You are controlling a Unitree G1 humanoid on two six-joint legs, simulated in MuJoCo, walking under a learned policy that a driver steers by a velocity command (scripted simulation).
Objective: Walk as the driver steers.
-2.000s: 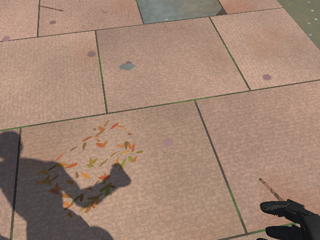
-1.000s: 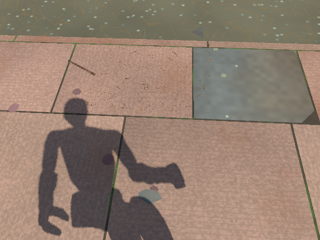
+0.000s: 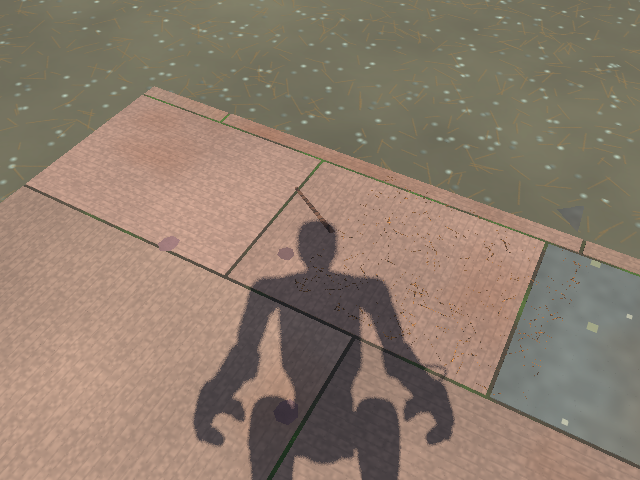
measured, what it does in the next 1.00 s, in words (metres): stands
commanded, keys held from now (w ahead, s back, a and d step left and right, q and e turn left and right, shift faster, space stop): shift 1.00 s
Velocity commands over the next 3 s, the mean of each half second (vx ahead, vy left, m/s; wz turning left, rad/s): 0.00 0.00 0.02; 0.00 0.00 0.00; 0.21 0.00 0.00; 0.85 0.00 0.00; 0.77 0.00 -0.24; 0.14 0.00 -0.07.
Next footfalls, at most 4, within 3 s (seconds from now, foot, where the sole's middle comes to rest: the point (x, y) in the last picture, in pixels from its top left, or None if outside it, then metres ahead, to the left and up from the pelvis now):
1.54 right None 0.17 -0.14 -0.78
2.02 left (325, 434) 0.63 0.02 -0.78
2.44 right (387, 286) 1.04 -0.13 -0.78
2.86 left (315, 266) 1.11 0.06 -0.78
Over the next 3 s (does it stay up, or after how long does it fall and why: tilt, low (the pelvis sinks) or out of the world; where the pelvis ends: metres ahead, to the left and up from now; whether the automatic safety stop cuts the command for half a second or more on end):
stays up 1.02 -0.04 0.00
